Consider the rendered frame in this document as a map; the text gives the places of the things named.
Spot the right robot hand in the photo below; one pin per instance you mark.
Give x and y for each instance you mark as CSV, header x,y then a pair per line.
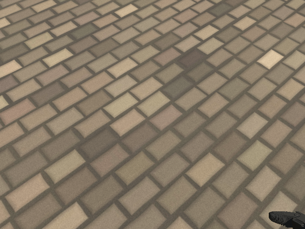
x,y
289,219

